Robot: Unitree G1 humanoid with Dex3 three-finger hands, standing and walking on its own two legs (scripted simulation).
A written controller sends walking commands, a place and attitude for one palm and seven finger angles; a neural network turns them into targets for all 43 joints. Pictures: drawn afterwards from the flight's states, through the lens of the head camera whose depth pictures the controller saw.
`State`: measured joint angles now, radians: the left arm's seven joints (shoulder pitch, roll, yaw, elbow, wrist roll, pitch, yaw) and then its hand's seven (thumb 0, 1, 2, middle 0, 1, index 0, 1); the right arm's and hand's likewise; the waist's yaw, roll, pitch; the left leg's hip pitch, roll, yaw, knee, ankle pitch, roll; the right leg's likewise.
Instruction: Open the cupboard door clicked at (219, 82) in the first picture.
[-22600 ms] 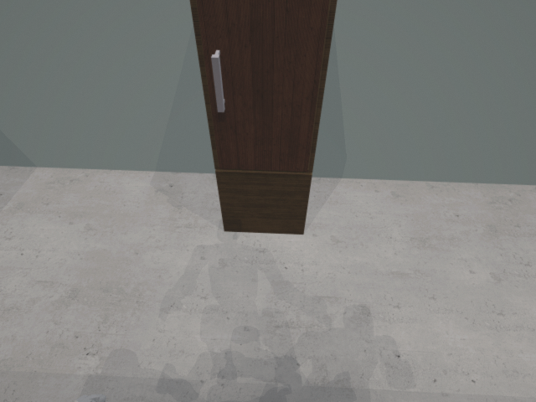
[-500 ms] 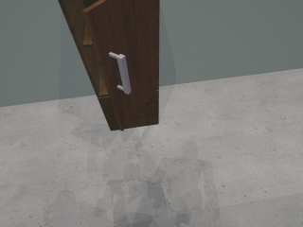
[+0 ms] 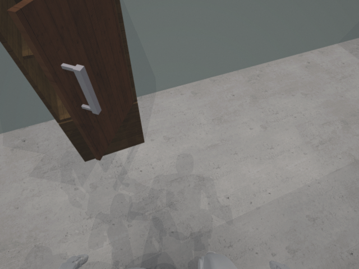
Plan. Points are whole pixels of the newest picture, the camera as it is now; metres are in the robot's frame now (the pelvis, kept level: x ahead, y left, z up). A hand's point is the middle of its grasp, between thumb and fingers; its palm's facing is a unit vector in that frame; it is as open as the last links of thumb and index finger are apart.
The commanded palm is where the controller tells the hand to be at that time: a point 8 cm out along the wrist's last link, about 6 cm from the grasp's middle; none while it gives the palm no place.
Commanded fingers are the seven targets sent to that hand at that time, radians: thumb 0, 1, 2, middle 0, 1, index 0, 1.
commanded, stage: walk to a spot facing it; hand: left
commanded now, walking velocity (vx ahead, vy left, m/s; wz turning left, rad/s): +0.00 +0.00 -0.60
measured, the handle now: (82, 90) +0.53 +0.33 +0.02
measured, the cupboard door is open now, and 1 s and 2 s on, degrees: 50 50 50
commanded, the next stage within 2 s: none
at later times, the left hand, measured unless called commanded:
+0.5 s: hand (129, 248) +0.17 +0.14 -0.17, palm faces -0.31 -0.93 -0.20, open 7.4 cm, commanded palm none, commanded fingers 0.00 0.90 0.90 -0.20 -0.30 -0.20 -0.30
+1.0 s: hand (187, 206) +0.29 +0.00 -0.17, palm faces -0.59 -0.79 -0.18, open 7.4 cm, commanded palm none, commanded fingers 0.00 0.90 0.90 -0.20 -0.30 -0.20 -0.30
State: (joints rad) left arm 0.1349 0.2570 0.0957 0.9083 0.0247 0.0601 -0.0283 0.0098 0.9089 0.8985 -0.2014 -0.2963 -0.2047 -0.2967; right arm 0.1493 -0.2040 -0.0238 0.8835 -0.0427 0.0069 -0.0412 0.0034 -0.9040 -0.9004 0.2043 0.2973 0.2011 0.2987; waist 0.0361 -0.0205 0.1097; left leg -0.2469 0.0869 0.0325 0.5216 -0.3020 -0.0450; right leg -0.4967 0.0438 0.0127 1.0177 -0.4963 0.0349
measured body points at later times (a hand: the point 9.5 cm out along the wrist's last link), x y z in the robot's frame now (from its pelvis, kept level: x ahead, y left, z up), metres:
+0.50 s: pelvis +0.02 -0.02 +0.00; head +0.08 -0.03 +0.44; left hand +0.19 +0.19 -0.15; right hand +0.00 -0.29 -0.13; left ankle +0.06 +0.10 -0.74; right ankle -0.01 -0.13 -0.69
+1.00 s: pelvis +0.14 -0.12 +0.00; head +0.17 -0.14 +0.45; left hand +0.32 +0.04 -0.15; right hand +0.05 -0.38 -0.13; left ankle +0.26 -0.06 -0.72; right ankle +0.03 -0.19 -0.74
